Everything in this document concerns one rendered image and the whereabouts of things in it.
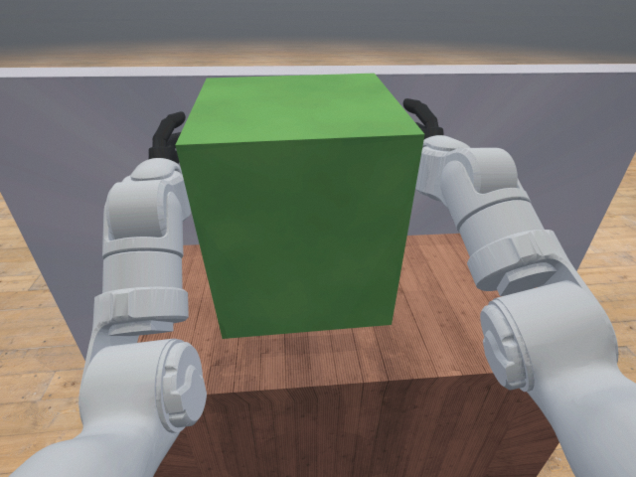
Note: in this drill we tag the left robot upper arm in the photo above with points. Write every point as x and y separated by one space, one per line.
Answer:
135 400

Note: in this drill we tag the right robot upper arm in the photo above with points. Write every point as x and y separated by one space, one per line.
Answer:
553 343

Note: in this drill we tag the carton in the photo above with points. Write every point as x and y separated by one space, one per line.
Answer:
301 190

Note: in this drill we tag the robot right hand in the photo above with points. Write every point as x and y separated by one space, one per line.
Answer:
421 110

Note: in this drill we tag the robot left hand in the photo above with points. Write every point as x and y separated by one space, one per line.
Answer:
164 141

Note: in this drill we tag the robot left forearm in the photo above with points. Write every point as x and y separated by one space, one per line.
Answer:
142 250

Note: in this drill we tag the pedestal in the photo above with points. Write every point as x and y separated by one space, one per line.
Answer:
413 399

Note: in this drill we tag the robot right forearm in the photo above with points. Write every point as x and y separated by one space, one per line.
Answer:
509 249

